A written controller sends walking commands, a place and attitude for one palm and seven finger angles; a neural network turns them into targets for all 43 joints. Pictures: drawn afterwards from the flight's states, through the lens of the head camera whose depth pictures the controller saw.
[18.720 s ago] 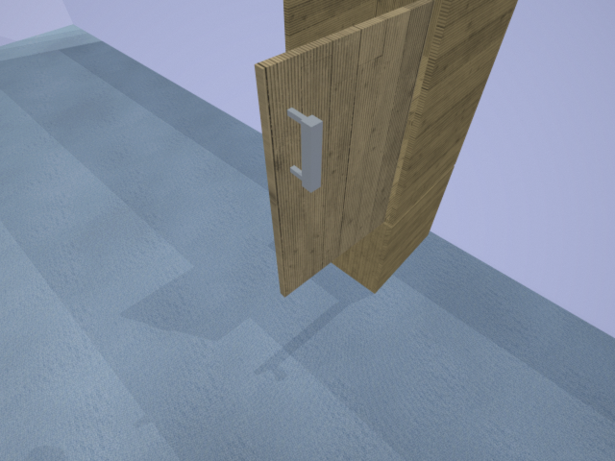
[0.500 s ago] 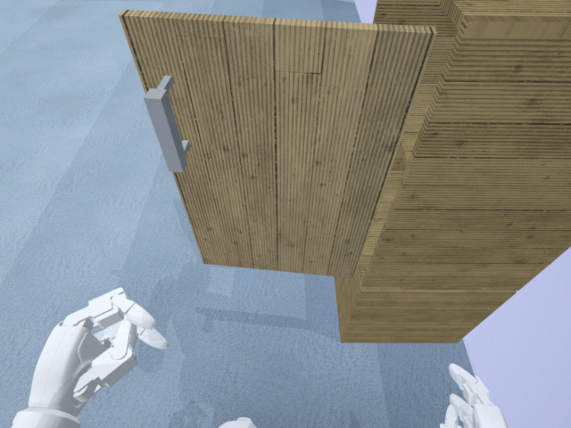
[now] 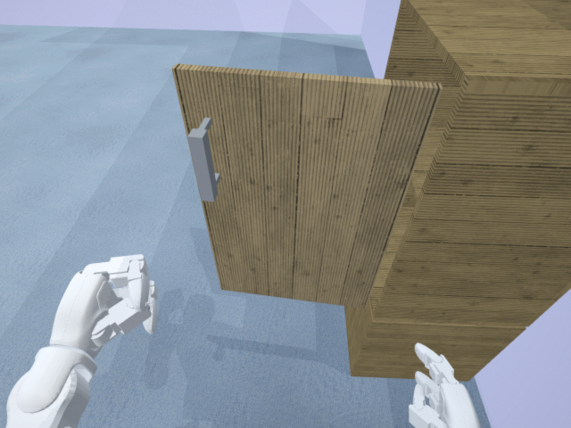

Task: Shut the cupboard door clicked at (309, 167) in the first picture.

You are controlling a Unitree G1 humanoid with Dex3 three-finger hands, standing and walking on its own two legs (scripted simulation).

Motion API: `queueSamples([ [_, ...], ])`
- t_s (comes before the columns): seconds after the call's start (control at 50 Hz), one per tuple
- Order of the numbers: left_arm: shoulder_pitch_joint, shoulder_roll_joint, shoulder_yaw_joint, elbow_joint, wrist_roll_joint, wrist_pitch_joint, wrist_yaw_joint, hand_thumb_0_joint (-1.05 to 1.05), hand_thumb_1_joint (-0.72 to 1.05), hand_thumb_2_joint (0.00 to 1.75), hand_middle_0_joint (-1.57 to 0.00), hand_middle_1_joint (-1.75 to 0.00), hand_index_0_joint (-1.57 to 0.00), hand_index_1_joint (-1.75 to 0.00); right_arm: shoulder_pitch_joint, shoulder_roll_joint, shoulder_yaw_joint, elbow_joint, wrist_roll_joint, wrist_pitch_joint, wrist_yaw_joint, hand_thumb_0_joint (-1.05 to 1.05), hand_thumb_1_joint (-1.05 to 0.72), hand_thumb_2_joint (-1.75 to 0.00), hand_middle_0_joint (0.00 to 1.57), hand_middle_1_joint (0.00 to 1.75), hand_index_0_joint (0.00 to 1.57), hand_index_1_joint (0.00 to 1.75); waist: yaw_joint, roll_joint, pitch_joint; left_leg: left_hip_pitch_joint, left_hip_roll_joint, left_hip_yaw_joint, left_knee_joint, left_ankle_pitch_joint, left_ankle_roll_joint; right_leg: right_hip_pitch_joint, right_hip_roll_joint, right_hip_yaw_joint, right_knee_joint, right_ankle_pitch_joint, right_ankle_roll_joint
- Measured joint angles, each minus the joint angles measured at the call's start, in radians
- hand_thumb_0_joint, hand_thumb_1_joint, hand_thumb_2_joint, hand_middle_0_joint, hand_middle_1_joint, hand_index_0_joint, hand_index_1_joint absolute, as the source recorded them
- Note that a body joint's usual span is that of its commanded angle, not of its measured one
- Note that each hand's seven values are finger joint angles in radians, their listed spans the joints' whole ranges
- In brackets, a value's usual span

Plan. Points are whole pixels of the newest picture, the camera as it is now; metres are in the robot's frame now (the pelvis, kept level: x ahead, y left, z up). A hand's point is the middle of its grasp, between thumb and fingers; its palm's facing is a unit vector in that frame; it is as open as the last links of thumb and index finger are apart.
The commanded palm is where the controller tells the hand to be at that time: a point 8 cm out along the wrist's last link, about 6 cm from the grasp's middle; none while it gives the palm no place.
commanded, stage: raise the hand and make a fist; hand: left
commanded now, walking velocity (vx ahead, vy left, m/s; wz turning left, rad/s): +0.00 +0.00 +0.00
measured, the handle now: (208, 160) +0.49 +0.19 +0.13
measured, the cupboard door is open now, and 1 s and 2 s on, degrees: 84 84 84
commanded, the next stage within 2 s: bring the fist close to the handle in 0.44 s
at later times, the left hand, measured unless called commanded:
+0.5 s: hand (157, 297) +0.23 +0.18 +0.12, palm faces +0.01 -1.00 -0.05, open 3.1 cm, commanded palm +0.20 +0.22 +0.13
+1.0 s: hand (183, 247) +0.30 +0.17 +0.13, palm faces -0.01 -1.00 -0.04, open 3.1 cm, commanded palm +0.29 +0.21 +0.13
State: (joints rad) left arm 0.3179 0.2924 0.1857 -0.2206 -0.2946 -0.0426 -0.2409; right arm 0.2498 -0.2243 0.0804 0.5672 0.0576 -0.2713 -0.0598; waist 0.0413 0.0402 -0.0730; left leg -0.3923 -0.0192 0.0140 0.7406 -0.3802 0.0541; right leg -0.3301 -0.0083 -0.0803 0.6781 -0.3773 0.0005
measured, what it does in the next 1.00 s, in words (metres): stands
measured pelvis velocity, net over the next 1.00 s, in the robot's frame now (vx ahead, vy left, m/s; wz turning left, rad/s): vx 0.00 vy -0.03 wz -0.02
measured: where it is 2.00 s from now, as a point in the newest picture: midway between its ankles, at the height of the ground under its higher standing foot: outside the picture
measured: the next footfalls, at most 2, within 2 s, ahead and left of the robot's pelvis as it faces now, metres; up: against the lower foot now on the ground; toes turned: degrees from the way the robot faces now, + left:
none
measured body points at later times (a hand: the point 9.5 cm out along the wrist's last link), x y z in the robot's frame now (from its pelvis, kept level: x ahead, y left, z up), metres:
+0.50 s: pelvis +0.00 -0.01 +0.01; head -0.01 -0.02 +0.46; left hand +0.22 +0.23 +0.13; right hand +0.18 -0.24 -0.05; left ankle +0.00 +0.08 -0.72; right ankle -0.01 -0.12 -0.72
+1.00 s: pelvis +0.00 -0.03 +0.01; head +0.00 -0.04 +0.46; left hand +0.30 +0.22 +0.13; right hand +0.16 -0.28 -0.07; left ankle +0.00 +0.08 -0.72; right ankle -0.01 -0.12 -0.72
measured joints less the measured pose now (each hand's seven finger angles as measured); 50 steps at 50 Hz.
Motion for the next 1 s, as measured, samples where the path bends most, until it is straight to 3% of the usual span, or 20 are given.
queueSamples([
  [0.22, -0.043, 0.002, 0.026, 0.025, -0.008, 0.071, -0.008, 0.02, 0.90, 0.90, -1.30, -1.50, -1.29, -1.50, 0.011, -0.020, -0.016, 0.027, 0.004, 0.010, -0.005, 0.01, -0.90, -0.90, 0.21, 0.30, 0.20, 0.30, -0.015, -0.005, 0.009, 0.069, -0.001, 0.011, -0.080, 0.032, -0.004, 0.057, 0.001, 0.013, -0.065, 0.028, -0.002],
  [0.6, -0.031, -0.012, 0.013, 0.049, 0.002, 0.021, 0.006, 0.02, 0.90, 0.90, -1.30, -1.50, -1.30, -1.50, -0.006, -0.021, -0.027, 0.046, 0.000, 0.003, -0.008, 0.01, -0.90, -0.90, 0.21, 0.30, 0.20, 0.30, -0.013, 0.000, 0.015, 0.079, 0.011, 0.000, -0.081, 0.034, -0.024, 0.065, 0.013, 0.002, -0.056, 0.021, -0.021],
  [0.74, -0.173, 0.004, 0.016, 0.172, 0.005, 0.008, 0.000, 0.02, 0.90, 0.90, -1.31, -1.50, -1.30, -1.50, -0.025, -0.022, -0.020, 0.070, 0.001, 0.010, -0.020, 0.01, -0.90, -0.90, 0.21, 0.30, 0.20, 0.30, -0.010, 0.000, 0.032, 0.073, 0.012, -0.007, -0.082, 0.041, -0.031, 0.057, 0.014, -0.005, -0.048, 0.020, -0.029],
  [1.0, -0.349, 0.024, 0.058, 0.366, 0.005, 0.015, -0.016, 0.02, 0.90, 0.90, -1.30, -1.50, -1.30, -1.50, -0.005, -0.039, -0.038, 0.074, 0.008, 0.036, -0.018, 0.01, -0.90, -0.90, 0.21, 0.30, 0.20, 0.30, -0.035, -0.006, 0.024, 0.070, 0.020, 0.012, -0.107, 0.047, -0.039, 0.037, 0.022, 0.014, -0.055, 0.024, -0.036],
])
